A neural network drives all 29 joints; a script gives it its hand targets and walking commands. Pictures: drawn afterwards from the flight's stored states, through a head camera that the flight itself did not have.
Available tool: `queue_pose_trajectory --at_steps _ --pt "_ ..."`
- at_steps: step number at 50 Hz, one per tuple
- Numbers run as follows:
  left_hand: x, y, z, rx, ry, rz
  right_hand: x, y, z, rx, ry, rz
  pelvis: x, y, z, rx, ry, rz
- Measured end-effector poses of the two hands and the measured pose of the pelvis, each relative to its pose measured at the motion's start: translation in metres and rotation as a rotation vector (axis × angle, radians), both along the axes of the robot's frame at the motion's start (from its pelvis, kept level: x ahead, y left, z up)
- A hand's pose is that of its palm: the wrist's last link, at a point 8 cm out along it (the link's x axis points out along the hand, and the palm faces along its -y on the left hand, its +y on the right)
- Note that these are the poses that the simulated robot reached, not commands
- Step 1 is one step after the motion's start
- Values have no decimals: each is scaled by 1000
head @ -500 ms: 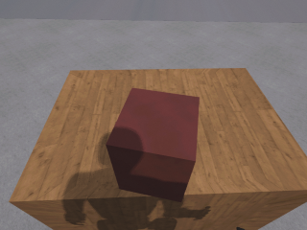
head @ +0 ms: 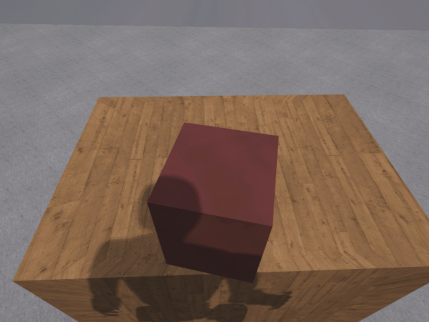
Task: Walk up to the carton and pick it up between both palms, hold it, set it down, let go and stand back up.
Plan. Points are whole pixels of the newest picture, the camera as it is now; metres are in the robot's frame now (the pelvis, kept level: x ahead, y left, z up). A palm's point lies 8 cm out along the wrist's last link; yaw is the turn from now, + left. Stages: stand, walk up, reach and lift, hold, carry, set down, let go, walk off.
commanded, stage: walk up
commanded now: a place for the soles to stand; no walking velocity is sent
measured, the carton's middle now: (219, 203) +0.38 -0.01 +0.00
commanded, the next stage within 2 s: reach and lift in 0.14 s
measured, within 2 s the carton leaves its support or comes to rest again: neither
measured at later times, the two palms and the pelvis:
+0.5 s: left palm out of the picture +0.18 +0.23 -0.08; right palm out of the picture +0.14 -0.23 -0.07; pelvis +0.00 +0.00 +0.00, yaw -1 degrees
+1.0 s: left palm (75, 320) +0.18 +0.25 -0.05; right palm out of the picture +0.16 -0.19 -0.05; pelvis +0.02 +0.01 +0.01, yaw -3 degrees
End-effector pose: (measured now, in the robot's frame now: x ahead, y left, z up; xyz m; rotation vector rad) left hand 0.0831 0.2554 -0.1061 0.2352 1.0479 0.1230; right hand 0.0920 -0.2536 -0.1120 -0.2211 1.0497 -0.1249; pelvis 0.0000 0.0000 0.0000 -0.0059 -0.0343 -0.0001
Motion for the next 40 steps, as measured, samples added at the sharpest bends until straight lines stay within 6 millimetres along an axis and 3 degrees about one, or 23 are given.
queue_pose_trajectory --at_steps 10,15,19,22,30,40 --pt "4 4 -5 6 37 16 6 1 -3 -6 -29 2 -2 2 -3 4 14 -1" --pt "49 0 -9 9 34 12 38 8 -4 10 -151 5 -12 1 -15 8 -1 2" --pt "85 -17 12 -26 -97 -28 54 17 15 21 -246 8 -10 0 -9 2 -38 -3" --pt "96 -26 23 -55 -151 -46 55 20 31 12 -294 2 -5 0 -2 5 -57 -9" --pt "86 -20 25 -84 -146 -24 43 25 47 -12 -319 -48 4 1 8 13 -87 -34" --pt "81 -2 41 -85 -248 -22 45 54 47 55 -381 -70 9 8 12 10 -68 -47"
